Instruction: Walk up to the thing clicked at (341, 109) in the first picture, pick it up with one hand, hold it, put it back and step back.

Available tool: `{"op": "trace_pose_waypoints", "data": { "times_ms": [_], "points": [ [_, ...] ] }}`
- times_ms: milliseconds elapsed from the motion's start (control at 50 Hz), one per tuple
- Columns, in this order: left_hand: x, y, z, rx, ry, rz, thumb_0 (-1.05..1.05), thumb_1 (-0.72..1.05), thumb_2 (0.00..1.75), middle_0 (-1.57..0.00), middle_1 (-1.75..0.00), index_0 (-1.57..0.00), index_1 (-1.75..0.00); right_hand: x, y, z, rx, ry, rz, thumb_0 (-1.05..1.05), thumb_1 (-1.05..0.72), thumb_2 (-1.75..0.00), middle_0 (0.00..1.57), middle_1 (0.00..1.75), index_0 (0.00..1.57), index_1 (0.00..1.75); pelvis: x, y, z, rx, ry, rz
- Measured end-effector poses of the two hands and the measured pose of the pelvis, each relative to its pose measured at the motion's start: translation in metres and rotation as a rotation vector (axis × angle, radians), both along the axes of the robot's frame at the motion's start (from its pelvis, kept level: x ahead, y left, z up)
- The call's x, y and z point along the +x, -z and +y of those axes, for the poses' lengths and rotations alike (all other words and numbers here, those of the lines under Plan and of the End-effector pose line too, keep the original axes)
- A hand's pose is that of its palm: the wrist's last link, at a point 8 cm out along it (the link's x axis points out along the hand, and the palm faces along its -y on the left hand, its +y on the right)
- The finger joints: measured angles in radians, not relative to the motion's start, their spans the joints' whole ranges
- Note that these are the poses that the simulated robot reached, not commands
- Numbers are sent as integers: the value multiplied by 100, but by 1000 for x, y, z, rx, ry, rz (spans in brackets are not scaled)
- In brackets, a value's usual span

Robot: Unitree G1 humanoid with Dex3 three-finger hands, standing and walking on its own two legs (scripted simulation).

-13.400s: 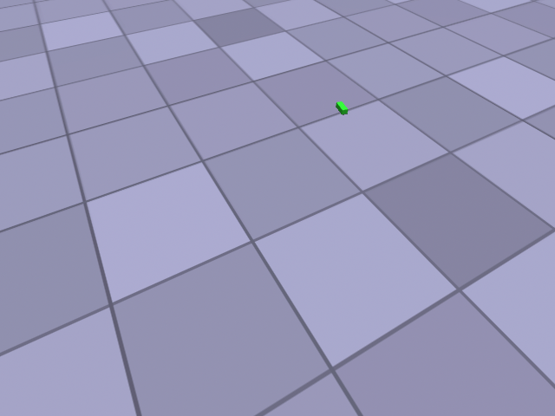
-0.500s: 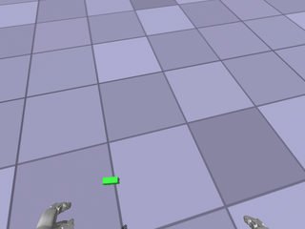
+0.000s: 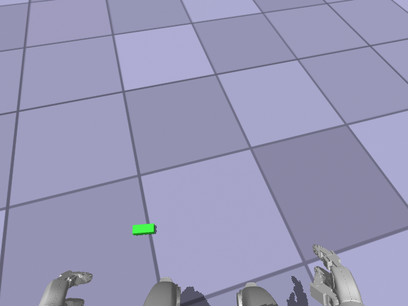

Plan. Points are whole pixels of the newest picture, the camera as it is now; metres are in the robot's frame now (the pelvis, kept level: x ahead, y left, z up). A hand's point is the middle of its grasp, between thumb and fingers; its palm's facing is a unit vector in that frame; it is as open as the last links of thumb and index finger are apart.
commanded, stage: rise first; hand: left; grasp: from above
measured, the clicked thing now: (143, 229) +0.44 +0.27 -0.69
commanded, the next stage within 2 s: none
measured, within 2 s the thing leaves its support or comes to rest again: neither
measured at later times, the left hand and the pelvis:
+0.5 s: hand out of the picture +0.13 +0.27 -0.18, palm faces -0.20 -0.83 -0.53, open 12.4 cm; pelvis -0.01 +0.00 -0.06, yaw +0 degrees
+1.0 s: hand (104, 261) +0.26 +0.31 -0.38, palm faces -0.44 -0.35 -0.82, open 12.0 cm; pelvis -0.07 -0.01 -0.25, yaw -3 degrees
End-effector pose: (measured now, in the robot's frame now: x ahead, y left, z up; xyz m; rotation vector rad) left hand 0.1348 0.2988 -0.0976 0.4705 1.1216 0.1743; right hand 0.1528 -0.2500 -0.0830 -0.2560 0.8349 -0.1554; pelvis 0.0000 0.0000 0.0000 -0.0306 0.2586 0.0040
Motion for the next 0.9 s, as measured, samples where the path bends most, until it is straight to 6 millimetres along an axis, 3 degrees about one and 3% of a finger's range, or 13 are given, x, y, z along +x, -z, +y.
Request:
{"op": "trace_pose_waypoints", "data": {
  "times_ms": [200, 480, 580, 700, 900],
  "points": [
    [4, 14, 1, 36, 40, 11, 0, -24, 69, -45, -70, -43, -71, 18, 16, 8, -2, -30, -47, 1, -95, -91, 21, 30, 20, 30, 4, 21, 1, -11, -3, 58],
    [-4, 38, 2, 87, 109, -1, 0, -26, 69, -45, -69, -42, -71, 12, 48, 9, 2, -43, -43, 1, -96, -91, 21, 30, 20, 30, -8, 52, 1, -22, -2, 117],
    [-2, 60, 11, 136, 179, 2, 0, -28, 70, -46, -68, -43, -70, 10, 66, 8, -5, -69, -56, 1, -97, -92, 21, 30, 20, 30, -19, 71, 0, -22, -4, 147],
    [28, 110, 25, 235, 340, -30, 0, -29, 71, -47, -66, -43, -69, 6, 113, -2, -33, -100, -48, 1, -98, -92, 21, 30, 20, 30, -36, 116, -2, -20, 2, 217],
    [108, 187, 24, 434, 612, -173, 0, -26, 72, -48, -67, -44, -69, -29, 230, -22, -37, -69, 104, 1, -97, -92, 21, 30, 20, 30, -59, 206, -5, -24, 26, 316]
  ]
}}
